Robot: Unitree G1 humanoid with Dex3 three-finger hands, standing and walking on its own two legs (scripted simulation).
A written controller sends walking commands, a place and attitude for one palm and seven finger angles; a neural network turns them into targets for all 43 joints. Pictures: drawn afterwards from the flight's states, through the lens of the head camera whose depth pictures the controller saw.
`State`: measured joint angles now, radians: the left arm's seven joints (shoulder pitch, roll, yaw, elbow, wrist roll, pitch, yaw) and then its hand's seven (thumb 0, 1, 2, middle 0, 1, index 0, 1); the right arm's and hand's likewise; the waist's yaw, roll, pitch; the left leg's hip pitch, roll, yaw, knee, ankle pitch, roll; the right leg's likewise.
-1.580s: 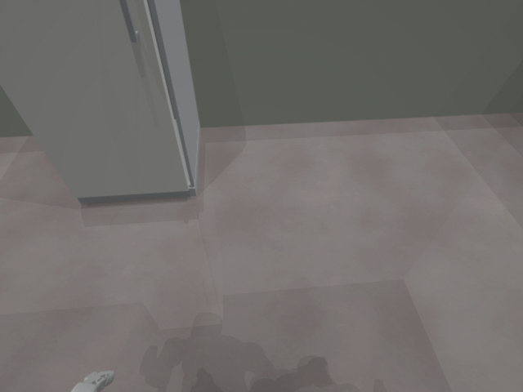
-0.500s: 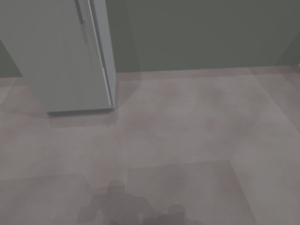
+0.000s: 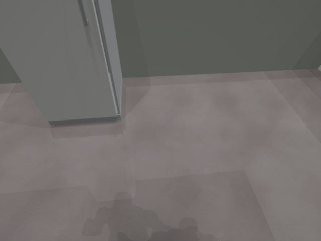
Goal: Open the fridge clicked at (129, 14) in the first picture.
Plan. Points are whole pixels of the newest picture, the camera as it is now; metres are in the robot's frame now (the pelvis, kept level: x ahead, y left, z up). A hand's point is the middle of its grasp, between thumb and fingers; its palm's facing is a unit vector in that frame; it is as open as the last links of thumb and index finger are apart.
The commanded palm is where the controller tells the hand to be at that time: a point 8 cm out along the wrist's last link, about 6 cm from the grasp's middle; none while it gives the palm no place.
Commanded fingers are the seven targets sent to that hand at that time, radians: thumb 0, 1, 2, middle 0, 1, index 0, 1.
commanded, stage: walk to a spot facing it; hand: right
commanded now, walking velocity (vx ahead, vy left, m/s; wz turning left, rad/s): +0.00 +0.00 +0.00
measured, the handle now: out of the picture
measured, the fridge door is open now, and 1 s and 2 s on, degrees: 0 0 0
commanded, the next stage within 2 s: none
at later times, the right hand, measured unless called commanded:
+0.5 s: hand out of the picture +0.07 -0.19 -0.18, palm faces -0.17 +0.96 -0.24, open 7.4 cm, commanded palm none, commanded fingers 0.00 -0.90 -0.90 0.20 0.30 0.20 0.30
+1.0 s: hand out of the picture +0.10 -0.17 -0.18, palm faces -0.36 +0.91 -0.22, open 7.4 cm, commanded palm none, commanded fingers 0.00 -0.90 -0.90 0.20 0.30 0.20 0.30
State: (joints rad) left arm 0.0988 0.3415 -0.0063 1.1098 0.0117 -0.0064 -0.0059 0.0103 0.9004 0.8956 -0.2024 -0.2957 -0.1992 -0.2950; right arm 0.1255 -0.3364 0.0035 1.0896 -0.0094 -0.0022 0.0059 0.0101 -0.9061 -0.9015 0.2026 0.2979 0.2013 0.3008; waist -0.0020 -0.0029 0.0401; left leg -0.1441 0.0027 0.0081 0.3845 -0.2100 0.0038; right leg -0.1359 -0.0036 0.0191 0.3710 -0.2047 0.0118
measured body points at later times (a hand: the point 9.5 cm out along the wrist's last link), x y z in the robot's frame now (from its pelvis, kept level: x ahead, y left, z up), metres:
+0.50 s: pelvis -0.03 +0.01 -0.02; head +0.01 +0.02 +0.43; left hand -0.01 +0.26 -0.17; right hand +0.08 -0.24 -0.16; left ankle -0.05 +0.10 -0.71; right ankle +0.00 -0.13 -0.75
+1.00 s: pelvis -0.04 +0.00 -0.01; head +0.00 +0.00 +0.44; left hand -0.03 +0.29 -0.13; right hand +0.12 -0.22 -0.16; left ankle -0.06 +0.11 -0.75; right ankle +0.00 -0.12 -0.72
